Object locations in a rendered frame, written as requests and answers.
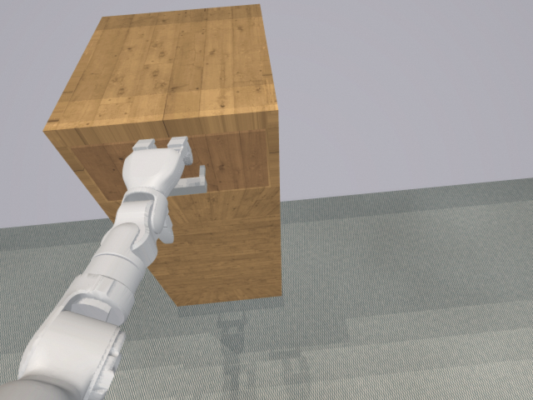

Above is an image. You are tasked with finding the handle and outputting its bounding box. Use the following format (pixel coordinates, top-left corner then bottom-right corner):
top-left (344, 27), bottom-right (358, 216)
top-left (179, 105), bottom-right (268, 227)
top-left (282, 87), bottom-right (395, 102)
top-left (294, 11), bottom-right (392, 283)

top-left (168, 165), bottom-right (207, 197)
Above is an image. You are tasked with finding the left robot forearm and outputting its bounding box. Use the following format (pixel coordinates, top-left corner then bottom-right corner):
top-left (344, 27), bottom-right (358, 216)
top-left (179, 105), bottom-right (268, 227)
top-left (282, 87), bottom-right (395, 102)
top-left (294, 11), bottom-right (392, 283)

top-left (17, 187), bottom-right (168, 380)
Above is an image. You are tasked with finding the left robot hand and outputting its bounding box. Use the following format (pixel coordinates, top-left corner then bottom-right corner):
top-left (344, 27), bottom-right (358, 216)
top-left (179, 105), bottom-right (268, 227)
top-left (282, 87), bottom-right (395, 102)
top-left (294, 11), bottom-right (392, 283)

top-left (122, 136), bottom-right (193, 244)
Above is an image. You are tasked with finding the robot left upper arm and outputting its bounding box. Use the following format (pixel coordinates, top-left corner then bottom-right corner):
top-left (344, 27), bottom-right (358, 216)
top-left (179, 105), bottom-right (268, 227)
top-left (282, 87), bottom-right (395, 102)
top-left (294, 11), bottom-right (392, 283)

top-left (0, 310), bottom-right (126, 400)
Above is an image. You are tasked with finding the cabinet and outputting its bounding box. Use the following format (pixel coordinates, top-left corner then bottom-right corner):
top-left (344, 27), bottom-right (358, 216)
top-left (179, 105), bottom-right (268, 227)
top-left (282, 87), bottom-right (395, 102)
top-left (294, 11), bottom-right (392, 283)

top-left (43, 4), bottom-right (281, 307)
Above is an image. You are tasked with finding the drawer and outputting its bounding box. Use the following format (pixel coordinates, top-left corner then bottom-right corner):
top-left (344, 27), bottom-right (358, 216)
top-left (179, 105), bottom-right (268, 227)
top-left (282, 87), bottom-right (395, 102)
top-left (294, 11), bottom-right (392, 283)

top-left (71, 129), bottom-right (269, 201)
